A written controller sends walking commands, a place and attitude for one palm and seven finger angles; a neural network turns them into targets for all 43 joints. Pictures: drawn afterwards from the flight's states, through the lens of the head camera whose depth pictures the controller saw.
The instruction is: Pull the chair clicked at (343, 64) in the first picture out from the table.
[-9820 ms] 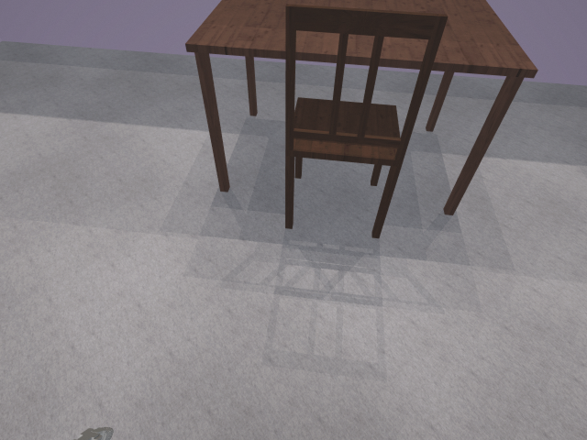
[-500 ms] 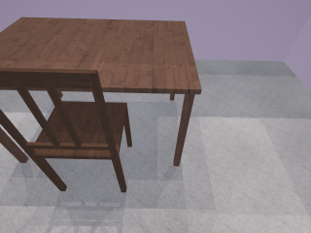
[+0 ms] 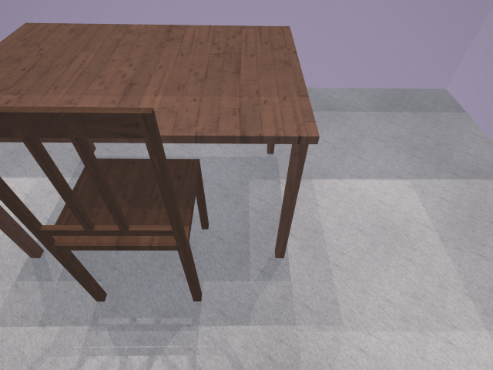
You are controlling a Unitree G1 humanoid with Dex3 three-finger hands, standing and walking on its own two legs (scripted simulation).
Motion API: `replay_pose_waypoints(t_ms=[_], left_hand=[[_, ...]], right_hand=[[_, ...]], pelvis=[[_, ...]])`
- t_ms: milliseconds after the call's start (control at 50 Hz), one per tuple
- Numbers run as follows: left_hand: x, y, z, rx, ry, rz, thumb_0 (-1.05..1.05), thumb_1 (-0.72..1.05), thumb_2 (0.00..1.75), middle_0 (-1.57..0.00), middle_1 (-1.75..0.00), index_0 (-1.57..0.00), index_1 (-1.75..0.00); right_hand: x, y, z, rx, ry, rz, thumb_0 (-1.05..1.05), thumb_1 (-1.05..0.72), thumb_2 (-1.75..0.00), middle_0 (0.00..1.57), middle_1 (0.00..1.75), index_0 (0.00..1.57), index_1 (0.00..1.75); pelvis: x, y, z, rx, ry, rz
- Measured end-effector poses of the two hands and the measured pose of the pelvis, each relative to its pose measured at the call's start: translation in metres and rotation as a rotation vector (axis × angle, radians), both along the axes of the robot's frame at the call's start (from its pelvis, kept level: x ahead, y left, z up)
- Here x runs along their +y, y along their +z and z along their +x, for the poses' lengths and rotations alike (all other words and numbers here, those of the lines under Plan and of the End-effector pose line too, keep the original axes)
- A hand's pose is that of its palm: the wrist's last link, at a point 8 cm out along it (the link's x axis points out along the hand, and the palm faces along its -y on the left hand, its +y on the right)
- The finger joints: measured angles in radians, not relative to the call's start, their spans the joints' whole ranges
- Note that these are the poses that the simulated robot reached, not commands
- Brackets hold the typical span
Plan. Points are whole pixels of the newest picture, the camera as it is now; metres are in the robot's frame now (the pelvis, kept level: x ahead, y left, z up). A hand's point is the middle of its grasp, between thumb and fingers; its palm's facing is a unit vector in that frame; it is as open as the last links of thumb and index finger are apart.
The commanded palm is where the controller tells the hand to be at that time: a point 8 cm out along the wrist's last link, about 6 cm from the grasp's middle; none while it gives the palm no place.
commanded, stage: shuffle to correct the standing spot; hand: left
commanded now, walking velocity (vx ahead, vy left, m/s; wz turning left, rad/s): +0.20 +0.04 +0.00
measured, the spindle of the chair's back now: (63, 189) +0.51 +0.48 -0.08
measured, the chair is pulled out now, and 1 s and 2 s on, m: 0.00 0.00 0.00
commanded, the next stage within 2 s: come to a stop and stand still in 0.26 s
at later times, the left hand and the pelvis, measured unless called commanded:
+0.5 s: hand out of the picture +0.10 +0.19 -0.18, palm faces +0.01 -0.98 -0.20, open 7.3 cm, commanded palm none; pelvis +0.09 +0.02 +0.00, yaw -1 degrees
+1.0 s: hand out of the picture +0.12 +0.23 -0.17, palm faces +0.07 -0.98 -0.18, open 7.3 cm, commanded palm none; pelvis +0.08 +0.05 +0.00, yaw +1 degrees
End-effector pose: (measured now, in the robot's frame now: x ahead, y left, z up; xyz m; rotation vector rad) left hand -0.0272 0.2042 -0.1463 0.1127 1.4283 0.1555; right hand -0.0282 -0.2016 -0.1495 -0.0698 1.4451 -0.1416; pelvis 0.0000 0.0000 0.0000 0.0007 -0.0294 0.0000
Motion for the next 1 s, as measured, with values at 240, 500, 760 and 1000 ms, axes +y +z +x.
replay_pose_waypoints(t_ms=[240, 500, 760, 1000], left_hand=[[0.007, -0.007, 0.011, 0.009, 0.05, -0.016, 0.0, 0.91, 0.9, -0.2, -0.3, -0.2, -0.3], [0.034, 0.002, 0.122, -0.03, -0.039, 0.03, 0.02, 0.94, 0.9, -0.2, -0.3, -0.2, -0.3], [0.054, -0.003, 0.182, -0.195, -0.003, 0.064, 0.01, 0.92, 0.9, -0.2, -0.3, -0.2, -0.3], [0.075, 0.004, 0.137, -0.108, 0.011, 0.017, 0.0, 0.92, 0.9, -0.2, -0.3, -0.2, -0.3]], right_hand=[[-0.005, -0.003, 0.031, -0.014, 0.019, -0.034, 0.0, -0.91, -0.9, 0.2, 0.29, 0.2, 0.29], [0.019, 0.004, 0.038, 0.091, -0.034, -0.025, 0.0, -0.91, -0.9, 0.2, 0.29, 0.19, 0.29], [0.009, -0.008, 0.129, -0.02, 0.033, -0.063, 0.0, -0.91, -0.9, 0.2, 0.29, 0.19, 0.29], [0.021, 0.021, 0.166, -0.191, 0.09, -0.111, 0.0, -0.92, -0.9, 0.2, 0.29, 0.2, 0.3]], pelvis=[[0.009, -0.007, 0.029, 0.016, 0.004, -0.016], [0.017, -0.002, 0.089, 0.017, -0.01, -0.006], [0.029, -0.011, 0.089, 0.009, 0.055, -0.016], [0.049, 0.004, 0.083, 0.014, 0.02, -0.017]])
